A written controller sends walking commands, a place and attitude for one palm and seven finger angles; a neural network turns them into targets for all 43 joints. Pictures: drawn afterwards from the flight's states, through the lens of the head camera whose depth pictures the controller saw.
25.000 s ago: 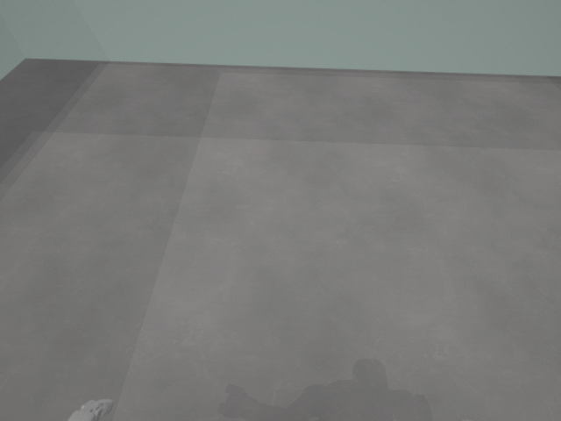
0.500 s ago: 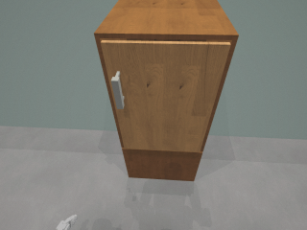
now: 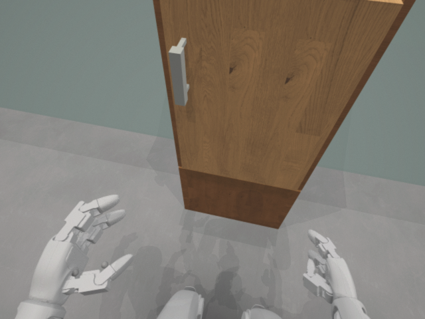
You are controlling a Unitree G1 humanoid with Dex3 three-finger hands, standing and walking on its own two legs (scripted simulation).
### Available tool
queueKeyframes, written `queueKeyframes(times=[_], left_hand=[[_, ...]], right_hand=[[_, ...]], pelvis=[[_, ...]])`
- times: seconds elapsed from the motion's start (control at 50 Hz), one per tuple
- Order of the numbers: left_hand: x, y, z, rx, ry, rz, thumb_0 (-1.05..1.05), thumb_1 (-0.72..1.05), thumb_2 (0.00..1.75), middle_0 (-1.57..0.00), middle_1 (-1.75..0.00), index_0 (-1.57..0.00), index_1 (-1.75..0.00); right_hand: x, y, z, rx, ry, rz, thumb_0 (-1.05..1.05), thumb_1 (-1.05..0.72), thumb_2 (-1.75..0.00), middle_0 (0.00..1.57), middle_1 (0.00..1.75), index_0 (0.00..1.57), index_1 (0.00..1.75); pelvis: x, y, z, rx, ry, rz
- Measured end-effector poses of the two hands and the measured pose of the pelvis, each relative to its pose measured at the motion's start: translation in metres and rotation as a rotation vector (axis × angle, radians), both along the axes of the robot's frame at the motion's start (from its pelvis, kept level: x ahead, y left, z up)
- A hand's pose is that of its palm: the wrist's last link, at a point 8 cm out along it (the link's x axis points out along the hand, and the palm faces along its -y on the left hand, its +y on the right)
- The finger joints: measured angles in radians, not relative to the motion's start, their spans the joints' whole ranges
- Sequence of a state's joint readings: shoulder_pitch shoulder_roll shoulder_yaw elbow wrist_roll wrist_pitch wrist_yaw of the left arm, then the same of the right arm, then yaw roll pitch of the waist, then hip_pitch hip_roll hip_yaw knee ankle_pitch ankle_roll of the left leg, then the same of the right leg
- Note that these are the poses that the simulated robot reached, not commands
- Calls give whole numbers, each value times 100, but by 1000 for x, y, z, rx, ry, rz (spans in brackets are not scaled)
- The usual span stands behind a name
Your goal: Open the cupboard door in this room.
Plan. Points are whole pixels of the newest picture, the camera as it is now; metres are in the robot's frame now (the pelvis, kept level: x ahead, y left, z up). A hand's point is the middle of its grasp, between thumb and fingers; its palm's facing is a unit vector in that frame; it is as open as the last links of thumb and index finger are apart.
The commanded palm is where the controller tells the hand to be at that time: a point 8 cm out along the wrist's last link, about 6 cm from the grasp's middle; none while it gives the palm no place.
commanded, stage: raise the hand with hooked fingers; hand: left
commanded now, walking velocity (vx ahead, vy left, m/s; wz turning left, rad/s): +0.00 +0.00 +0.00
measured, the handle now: (182, 72) +0.58 +0.15 +0.13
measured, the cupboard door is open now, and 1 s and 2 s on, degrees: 0 0 0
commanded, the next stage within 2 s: move the hooked fingers beside the handle in 1.44 s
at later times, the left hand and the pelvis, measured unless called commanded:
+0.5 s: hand (84, 204) +0.26 +0.24 +0.10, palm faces -0.07 -1.00 -0.07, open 12.9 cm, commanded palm +0.24 +0.30 +0.11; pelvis +0.02 +0.02 +0.04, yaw -2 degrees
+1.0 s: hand (45, 155) +0.31 +0.31 +0.15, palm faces -0.06 -1.00 -0.05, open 14.0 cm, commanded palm +0.28 +0.35 +0.15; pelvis +0.02 +0.04 +0.06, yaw -1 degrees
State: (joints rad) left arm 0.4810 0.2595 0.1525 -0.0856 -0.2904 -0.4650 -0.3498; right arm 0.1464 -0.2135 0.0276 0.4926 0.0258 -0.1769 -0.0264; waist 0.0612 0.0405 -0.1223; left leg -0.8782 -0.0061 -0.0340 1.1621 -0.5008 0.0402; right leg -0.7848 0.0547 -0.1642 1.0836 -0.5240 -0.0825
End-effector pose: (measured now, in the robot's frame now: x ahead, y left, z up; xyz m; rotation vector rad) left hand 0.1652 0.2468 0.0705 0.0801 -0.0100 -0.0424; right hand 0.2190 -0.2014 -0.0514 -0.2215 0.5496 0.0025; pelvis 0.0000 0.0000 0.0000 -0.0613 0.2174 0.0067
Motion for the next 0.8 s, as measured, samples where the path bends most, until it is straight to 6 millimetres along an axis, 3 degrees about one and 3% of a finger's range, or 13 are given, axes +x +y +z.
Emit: queueKeyframes(times=[0.1, 0.2, 0.28, 0.44, 0.64, 0.8], left_hand=[[34, 4, 2, -16, 98, -66, 1, 22, 60, -25, -74, -25, -74], [50, 18, 16, -13, 101, -27, 1, 10, 55, -26, -82, -26, -81], [58, 27, 22, -4, 73, -22, 1, 1, 51, -26, -88, -27, -87], [72, 42, 27, -10, 48, -37, 0, -18, 43, -28, -100, -28, -99], [91, 72, 48, -12, 23, -16, 0, -40, 34, -29, -114, -30, -114], [106, 94, 64, -18, 26, -11, -1, -47, 30, -30, -119, -30, -118]], right_hand=[[-36, 1, -17, 46, 135, -80, 1, -90, -89, 21, 30, 20, 30], [-67, -16, -11, 20, 196, -172, 1, -90, -89, 21, 30, 21, 30], [-77, -34, -2, -38, 204, -205, 1, -90, -89, 21, 30, 20, 30], [-63, -47, 23, -107, 132, -212, 1, -90, -90, 20, 30, 20, 30], [-35, -14, 41, -67, 49, -134, 1, -90, -90, 20, 30, 20, 30], [-35, 5, 42, -47, 62, -101, 1, -90, -89, 20, 30, 20, 30]], pelvis=[[6, 3, 11, 10, 2, -16], [15, 8, 23, 22, -2, -33], [18, 12, 27, 24, -3, -36], [20, 20, 33, 18, -25, -34], [19, 28, 43, 9, -65, -20], [18, 33, 50, 8, -88, -14]])
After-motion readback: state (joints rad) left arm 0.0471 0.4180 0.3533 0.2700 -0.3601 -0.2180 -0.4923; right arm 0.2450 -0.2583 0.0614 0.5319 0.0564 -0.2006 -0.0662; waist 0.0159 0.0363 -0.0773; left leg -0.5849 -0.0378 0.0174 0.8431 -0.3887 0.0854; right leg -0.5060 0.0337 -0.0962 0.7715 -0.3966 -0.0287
